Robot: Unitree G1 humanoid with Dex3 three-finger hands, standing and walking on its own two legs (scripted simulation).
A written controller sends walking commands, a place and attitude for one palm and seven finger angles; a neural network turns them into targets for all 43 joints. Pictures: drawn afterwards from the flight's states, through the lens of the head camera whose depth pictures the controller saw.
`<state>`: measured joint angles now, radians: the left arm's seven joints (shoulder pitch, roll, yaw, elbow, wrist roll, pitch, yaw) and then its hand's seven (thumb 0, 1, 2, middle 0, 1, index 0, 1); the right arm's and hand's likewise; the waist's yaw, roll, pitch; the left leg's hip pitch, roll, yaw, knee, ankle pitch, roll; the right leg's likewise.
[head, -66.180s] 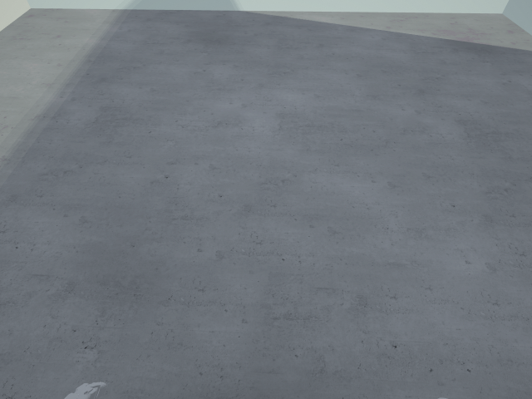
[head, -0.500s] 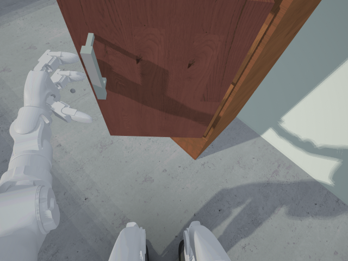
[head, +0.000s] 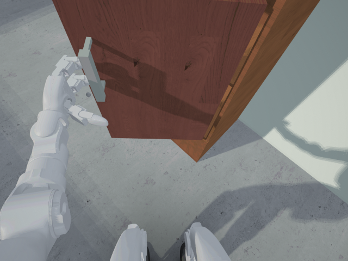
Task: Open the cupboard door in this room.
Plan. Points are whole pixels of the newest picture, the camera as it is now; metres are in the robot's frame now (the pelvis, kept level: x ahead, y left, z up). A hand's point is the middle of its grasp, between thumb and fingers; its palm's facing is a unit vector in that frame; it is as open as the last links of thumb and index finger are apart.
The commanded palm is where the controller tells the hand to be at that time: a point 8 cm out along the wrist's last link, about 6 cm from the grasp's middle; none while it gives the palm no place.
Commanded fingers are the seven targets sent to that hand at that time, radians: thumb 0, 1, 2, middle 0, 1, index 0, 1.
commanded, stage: slide the fingers in behind the handle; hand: left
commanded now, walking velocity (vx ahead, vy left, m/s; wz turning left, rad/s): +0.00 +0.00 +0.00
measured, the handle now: (95, 72) +0.53 +0.17 +0.06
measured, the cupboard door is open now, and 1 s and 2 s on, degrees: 44 44 47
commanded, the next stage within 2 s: close the thumb around the handle in 0.86 s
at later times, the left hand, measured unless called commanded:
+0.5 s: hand (101, 95) +0.47 +0.15 +0.05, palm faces -0.05 -1.00 -0.01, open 14.0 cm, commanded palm +0.45 +0.19 +0.05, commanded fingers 0.00 -0.50 0.30 -0.30 -1.20 -0.30 -1.20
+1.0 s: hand (100, 95) +0.47 +0.15 +0.05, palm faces -0.04 -1.00 -0.01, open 14.0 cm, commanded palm +0.45 +0.19 +0.05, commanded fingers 0.00 -0.33 0.37 -0.31 -1.22 -0.31 -1.22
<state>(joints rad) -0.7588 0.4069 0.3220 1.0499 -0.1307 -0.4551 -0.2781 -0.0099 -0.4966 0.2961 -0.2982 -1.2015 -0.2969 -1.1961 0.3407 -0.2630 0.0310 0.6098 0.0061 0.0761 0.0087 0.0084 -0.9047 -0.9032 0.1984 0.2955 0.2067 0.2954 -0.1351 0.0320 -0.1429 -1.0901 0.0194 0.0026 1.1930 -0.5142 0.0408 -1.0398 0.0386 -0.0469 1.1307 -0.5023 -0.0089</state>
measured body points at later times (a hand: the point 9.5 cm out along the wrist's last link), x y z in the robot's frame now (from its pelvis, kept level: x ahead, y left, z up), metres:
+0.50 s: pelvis +0.00 -0.01 +0.00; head +0.12 +0.01 +0.43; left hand +0.47 +0.20 +0.05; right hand +0.04 -0.27 -0.12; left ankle +0.02 +0.09 -0.64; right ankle +0.01 -0.12 -0.64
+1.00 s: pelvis +0.00 -0.01 +0.00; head +0.12 +0.01 +0.43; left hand +0.47 +0.20 +0.05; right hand +0.04 -0.27 -0.12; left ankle +0.02 +0.09 -0.64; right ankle +0.02 -0.12 -0.64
